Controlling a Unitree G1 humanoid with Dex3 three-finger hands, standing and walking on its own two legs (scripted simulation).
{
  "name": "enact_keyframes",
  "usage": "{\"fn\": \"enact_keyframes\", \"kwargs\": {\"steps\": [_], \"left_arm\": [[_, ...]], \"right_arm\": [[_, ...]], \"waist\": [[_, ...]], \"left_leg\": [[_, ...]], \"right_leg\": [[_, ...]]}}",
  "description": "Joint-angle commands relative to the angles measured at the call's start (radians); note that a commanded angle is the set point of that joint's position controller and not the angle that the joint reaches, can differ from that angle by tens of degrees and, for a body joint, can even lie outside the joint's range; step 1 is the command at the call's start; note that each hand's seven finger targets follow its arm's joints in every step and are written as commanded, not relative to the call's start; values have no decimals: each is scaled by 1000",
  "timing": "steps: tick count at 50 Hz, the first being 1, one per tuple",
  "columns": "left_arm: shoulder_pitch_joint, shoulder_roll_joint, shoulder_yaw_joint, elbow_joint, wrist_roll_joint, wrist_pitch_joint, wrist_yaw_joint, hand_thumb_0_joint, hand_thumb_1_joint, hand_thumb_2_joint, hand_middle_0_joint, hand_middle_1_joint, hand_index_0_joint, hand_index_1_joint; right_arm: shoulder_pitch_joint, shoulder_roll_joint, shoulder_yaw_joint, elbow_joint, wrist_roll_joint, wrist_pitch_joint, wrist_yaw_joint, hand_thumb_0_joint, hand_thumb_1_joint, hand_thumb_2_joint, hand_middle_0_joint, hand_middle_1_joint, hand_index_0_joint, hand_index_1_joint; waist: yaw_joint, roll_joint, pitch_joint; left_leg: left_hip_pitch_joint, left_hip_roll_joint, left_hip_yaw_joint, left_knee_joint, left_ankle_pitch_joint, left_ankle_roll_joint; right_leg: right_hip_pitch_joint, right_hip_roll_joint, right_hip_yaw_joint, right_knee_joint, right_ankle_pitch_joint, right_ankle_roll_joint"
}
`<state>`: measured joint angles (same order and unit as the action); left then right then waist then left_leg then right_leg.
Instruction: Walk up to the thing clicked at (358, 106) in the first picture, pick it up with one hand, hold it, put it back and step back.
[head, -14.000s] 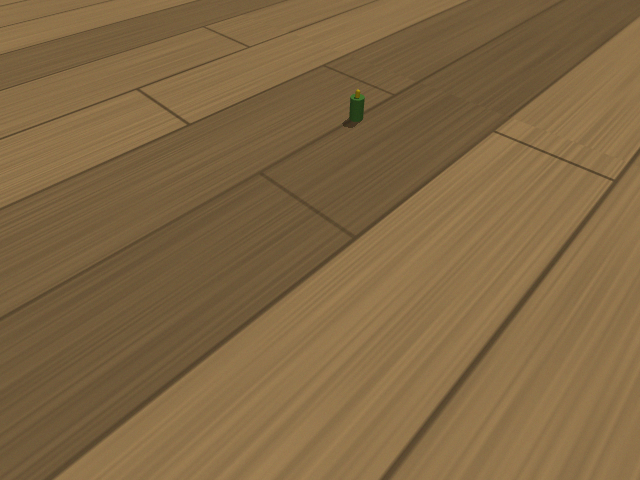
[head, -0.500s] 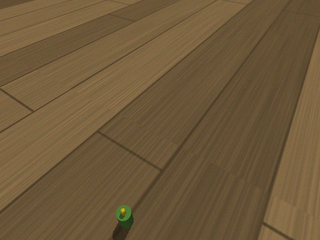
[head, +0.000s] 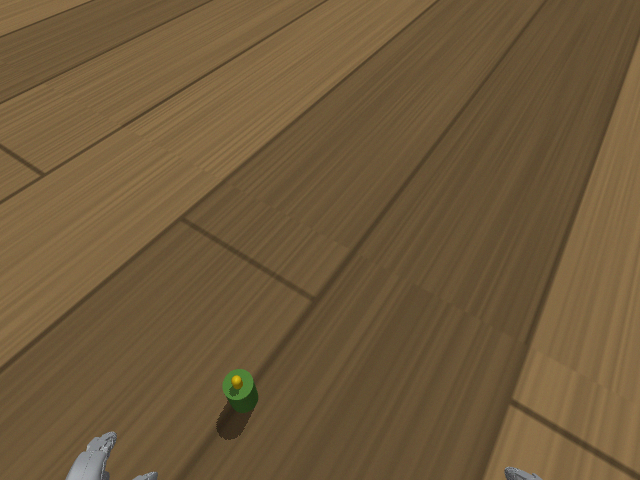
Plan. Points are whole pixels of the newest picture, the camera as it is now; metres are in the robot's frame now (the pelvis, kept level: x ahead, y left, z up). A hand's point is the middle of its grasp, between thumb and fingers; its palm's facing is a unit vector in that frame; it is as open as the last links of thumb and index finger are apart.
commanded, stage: go down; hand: left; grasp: from the side
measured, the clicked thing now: (240, 389) +0.44 +0.22 -0.67
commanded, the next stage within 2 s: none
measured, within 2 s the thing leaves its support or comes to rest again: neither
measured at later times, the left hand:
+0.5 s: hand out of the picture +0.16 +0.29 -0.19, palm faces +0.09 -0.94 -0.32, open 17.0 cm
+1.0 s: hand (114, 464) +0.21 +0.34 -0.25, palm faces +0.17 -0.95 -0.27, open 17.5 cm
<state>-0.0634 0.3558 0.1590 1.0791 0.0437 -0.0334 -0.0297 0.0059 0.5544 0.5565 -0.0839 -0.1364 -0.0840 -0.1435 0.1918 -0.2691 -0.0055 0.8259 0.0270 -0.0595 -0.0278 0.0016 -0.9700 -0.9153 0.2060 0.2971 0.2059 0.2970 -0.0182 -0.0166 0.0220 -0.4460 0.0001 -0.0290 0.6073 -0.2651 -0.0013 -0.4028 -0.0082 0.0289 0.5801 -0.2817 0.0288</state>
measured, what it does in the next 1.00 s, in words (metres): lowers itself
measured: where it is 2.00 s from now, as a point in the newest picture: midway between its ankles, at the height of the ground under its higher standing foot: outside the picture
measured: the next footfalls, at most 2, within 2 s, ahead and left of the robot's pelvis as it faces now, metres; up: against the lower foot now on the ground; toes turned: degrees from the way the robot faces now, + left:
none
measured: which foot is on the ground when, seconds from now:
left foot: down 0.00-1.00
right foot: down 0.00-1.00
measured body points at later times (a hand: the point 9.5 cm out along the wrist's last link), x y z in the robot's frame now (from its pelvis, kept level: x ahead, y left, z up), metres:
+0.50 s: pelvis +0.01 +0.00 -0.07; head +0.11 +0.02 +0.37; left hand +0.16 +0.34 -0.16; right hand +0.19 -0.25 -0.15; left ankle +0.02 +0.12 -0.73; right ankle +0.01 -0.14 -0.73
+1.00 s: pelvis -0.02 -0.01 -0.17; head +0.14 +0.03 +0.25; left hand +0.19 +0.38 -0.23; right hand +0.18 -0.26 -0.26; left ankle +0.02 +0.12 -0.73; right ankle +0.01 -0.14 -0.73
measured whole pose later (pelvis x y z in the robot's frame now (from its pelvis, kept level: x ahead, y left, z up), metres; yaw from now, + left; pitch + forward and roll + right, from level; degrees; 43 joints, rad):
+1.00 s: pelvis -0.02 -0.01 -0.17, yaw +0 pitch +28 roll -3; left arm 0.05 0.50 0.49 0.63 -0.10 -0.16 -0.32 -0.01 -0.54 0.02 -0.06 -0.03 -0.07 -0.04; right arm 0.14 -0.29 0.00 0.55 -0.01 -0.18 -0.03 0.01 -0.94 -0.90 0.21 0.30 0.21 0.30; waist -0.01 -0.02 -0.17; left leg -1.41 0.00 -0.08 1.55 -0.63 -0.02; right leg -1.34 0.01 -0.02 1.52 -0.67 0.02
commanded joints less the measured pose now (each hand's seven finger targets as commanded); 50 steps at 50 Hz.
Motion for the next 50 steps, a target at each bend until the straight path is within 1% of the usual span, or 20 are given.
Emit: {"fn": "enact_keyframes", "kwargs": {"steps": [1,8,10,11,13,19,21,22,24,26,29,30,35,38,42,44,45,48,49,50], "left_arm": [[54,257,124,-136,30,26,-9,0,12,187,-14,-76,-11,-81],[153,232,162,-252,8,95,-55,0,-336,96,-35,-62,-29,-73],[120,244,172,-367,1,84,-72,0,-359,95,-33,-62,-25,-75],[76,227,153,-463,-4,72,-80,0,-381,93,-36,-67,-28,-80],[125,229,168,-535,-11,74,-90,0,-421,67,-48,-60,-39,-73],[269,248,205,-668,-18,128,-89,0,-487,31,-61,-36,-50,-51],[300,276,238,-692,-18,144,-84,0,-513,20,-62,-33,-53,-45],[310,252,227,-696,-22,148,-88,0,-537,17,-59,-24,-48,-38],[322,236,225,-721,-25,157,-87,0,-517,24,-56,-21,-46,-34],[348,268,266,-722,-32,163,-90,0,-519,21,-59,-21,-49,-34],[377,244,262,-723,-49,154,-112,0,-522,21,-62,-24,-54,-35],[368,236,254,-737,-58,146,-126,0,-522,9,-63,-14,-54,-26],[389,272,318,-724,-89,78,-175,0,-515,10,-63,-11,-56,-22],[389,282,327,-754,-104,40,-204,0,-495,11,-62,-4,-54,-15],[216,348,390,-685,-122,-43,-229,0,-558,16,-63,-23,-59,-30],[105,353,389,-685,-139,-111,-253,0,-594,18,-61,-30,-60,-35],[89,393,427,-646,-147,-138,-262,0,-577,34,-57,-39,-57,-43],[3,438,454,-584,-168,-219,-309,0,-568,57,-49,-74,-52,-73],[-40,441,440,-572,-168,-239,-331,0,-579,63,-52,-80,-52,-81],[-79,499,474,-578,-168,-258,-343,0,-586,67,-52,-89,-52,-89]], "right_arm": [[37,-169,-76,-163,-11,-27,-4,0,-932,-909,199,301,199,301],[13,-160,-80,-288,0,-40,2,0,-881,-896,199,301,200,301],[29,-155,-87,-310,-2,-51,-3,0,-863,-892,199,301,200,301],[32,-145,-86,-322,-3,-60,-6,0,-861,-891,199,301,200,301],[42,-147,-88,-337,-2,-73,-17,0,-860,-890,200,301,200,301],[48,-147,-85,-366,-6,-89,-32,0,-872,-892,200,301,200,301],[47,-146,-84,-366,-9,-91,-34,0,-863,-889,200,301,200,301],[44,-141,-81,-377,-11,-92,-36,0,-851,-886,200,301,200,301],[32,-136,-77,-393,-13,-96,-37,0,-855,-887,200,300,200,300],[36,-134,-73,-394,-14,-98,-38,0,-867,-890,200,300,199,300],[31,-133,-74,-410,-17,-105,-34,0,-870,-891,199,300,199,300],[28,-133,-73,-414,-19,-107,-32,0,-885,-895,199,300,199,300],[22,-131,-70,-429,-22,-122,-17,0,-926,-906,199,300,199,300],[9,-141,-76,-435,-24,-129,-15,0,-932,-907,199,300,199,300],[1,-162,-76,-408,-24,-145,-11,0,-937,-908,199,300,199,300],[-5,-161,-73,-402,-26,-155,-11,0,-942,-909,199,300,199,300],[-6,-170,-74,-392,-28,-158,-13,0,-940,-909,199,300,199,300],[-9,-195,-69,-376,-30,-166,-13,0,-924,-905,199,300,199,300],[-6,-202,-72,-362,-33,-169,-15,0,-914,-903,199,300,199,300],[-6,-211,-72,-363,-34,-168,-16,0,-899,-899,199,300,199,300]], "waist": [[54,116,-288],[24,44,-262],[9,54,-300],[-3,68,-321],[-12,103,-353],[-5,95,-412],[3,115,-394],[-12,99,-406],[-10,115,-388],[2,125,-377],[1,125,-377],[-10,130,-401],[8,106,-429],[14,122,-474],[-9,87,-457],[-16,88,-492],[-4,78,-511],[2,123,-547],[5,154,-573],[15,182,-604]], "left_leg": [[31,-17,30,17,140,-9],[-164,1,15,172,38,5],[-183,2,16,222,17,7],[-178,5,16,240,17,7],[-159,12,11,262,43,5],[-171,25,-11,323,142,6],[-203,23,-11,341,130,4],[-203,24,-10,359,150,7],[-229,22,-11,371,131,6],[-253,21,-15,381,122,6],[-283,21,-14,416,128,7],[-284,22,-17,434,148,9],[-376,17,-20,524,140,17],[-403,12,-14,564,115,19],[-543,14,-26,654,0,26],[-602,11,-25,713,-58,30],[-632,10,-22,740,-75,33],[-683,12,-43,777,-130,22],[-674,16,-49,789,-146,18],[-673,18,-55,797,-150,14]], "right_leg": [[17,29,-45,44,118,-59],[-175,36,-59,192,6,-55],[-224,32,-54,240,-5,-51],[-254,32,-52,262,-2,-52],[-283,32,-55,295,16,-54],[-303,31,-65,355,72,-50],[-319,30,-65,372,57,-50],[-325,31,-66,379,75,-49],[-353,29,-66,392,60,-49],[-370,27,-68,407,46,-51],[-406,27,-68,440,49,-52],[-427,27,-70,456,61,-52],[-496,25,-69,541,60,-51],[-534,24,-64,578,46,-52],[-676,25,-62,669,-51,-51],[-741,26,-55,717,-95,-51],[-752,25,-50,732,-106,-51],[-847,28,-47,816,-169,-60],[-888,28,-47,838,-188,-62],[-911,28,-49,859,-195,-64]]}}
